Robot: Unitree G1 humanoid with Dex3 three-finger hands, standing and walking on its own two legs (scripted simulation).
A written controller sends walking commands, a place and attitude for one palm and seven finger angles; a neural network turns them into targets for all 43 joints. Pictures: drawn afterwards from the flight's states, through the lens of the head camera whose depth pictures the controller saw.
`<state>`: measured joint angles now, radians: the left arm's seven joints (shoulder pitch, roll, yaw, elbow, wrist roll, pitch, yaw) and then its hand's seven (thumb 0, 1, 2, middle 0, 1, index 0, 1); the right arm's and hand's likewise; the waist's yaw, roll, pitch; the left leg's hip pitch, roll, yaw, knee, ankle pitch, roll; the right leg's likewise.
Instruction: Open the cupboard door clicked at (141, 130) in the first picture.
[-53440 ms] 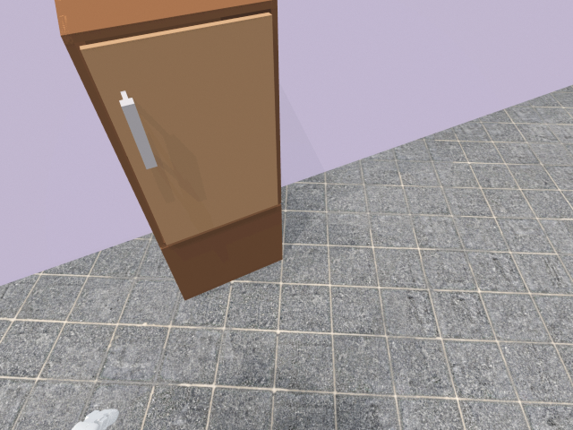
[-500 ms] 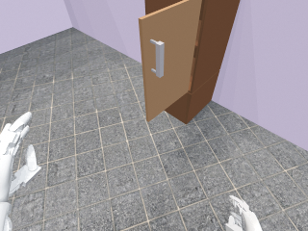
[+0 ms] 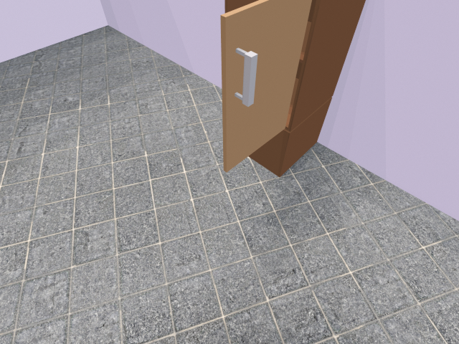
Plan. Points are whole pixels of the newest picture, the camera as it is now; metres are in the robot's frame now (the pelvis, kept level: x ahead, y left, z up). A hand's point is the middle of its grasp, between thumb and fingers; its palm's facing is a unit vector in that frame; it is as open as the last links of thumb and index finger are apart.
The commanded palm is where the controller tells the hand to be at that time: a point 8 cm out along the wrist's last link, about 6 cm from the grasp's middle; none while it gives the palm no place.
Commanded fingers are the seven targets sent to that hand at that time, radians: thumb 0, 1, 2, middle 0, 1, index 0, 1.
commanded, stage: let the arm hang, fingers relaxed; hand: left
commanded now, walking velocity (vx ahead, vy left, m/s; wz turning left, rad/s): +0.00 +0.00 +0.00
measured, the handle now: (243, 77) +0.80 +0.01 +0.03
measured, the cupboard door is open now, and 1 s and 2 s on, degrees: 88 88 88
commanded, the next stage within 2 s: look to check the result in 0.56 s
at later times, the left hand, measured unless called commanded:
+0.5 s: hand out of the picture +0.02 +0.16 -0.17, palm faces -0.01 -0.98 -0.19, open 7.3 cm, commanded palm none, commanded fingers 0.00 0.90 0.90 -0.20 -0.30 -0.20 -0.30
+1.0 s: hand out of the picture +0.04 +0.16 -0.17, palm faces +0.00 -0.97 -0.23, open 7.4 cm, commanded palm none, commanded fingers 0.00 0.90 0.90 -0.20 -0.30 -0.20 -0.30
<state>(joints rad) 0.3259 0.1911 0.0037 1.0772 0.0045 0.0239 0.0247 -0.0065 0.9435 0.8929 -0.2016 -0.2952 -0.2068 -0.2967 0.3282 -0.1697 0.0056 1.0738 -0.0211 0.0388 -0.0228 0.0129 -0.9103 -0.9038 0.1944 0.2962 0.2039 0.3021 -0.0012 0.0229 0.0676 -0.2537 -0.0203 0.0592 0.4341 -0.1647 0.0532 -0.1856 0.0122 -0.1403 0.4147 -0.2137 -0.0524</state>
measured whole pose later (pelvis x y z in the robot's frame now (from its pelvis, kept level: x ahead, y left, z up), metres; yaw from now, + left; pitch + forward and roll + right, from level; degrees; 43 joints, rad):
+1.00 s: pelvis +0.04 -0.02 +0.00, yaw -2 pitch -1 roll +1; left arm 0.26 0.15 0.00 1.16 0.00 -0.02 0.04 0.00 0.90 0.89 -0.20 -0.29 -0.20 -0.30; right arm 0.25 -0.16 0.00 1.16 -0.02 0.00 -0.04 0.01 -0.91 -0.90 0.19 0.30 0.20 0.30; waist -0.01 0.03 0.05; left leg -0.15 -0.01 0.08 0.36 -0.19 0.03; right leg -0.10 0.03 -0.11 0.36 -0.25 -0.06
